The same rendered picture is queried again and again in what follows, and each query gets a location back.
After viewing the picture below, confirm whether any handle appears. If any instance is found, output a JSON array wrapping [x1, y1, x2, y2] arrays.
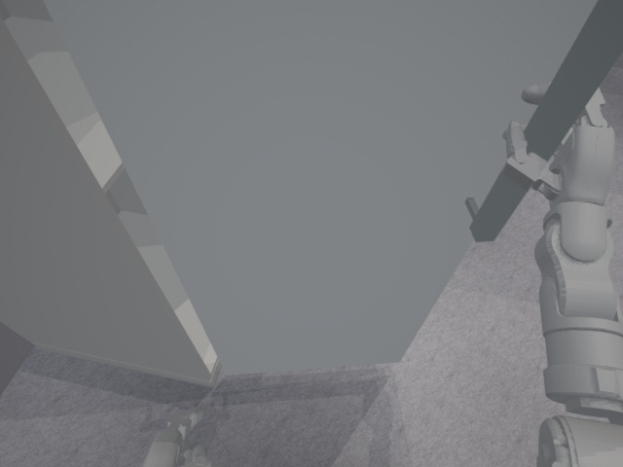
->
[[465, 0, 623, 242]]

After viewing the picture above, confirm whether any fridge door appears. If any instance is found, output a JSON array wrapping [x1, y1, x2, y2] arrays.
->
[[43, 0, 598, 376]]

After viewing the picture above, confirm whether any right robot hand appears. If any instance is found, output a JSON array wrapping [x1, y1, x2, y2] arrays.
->
[[501, 82, 615, 209]]

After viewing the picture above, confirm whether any right robot upper arm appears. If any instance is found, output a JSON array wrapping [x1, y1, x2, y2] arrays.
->
[[536, 415, 623, 467]]

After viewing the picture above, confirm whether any robot right forearm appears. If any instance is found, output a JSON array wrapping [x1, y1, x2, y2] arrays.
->
[[534, 201, 623, 425]]

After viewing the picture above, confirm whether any left robot hand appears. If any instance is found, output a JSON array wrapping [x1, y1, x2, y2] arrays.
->
[[142, 407, 211, 467]]

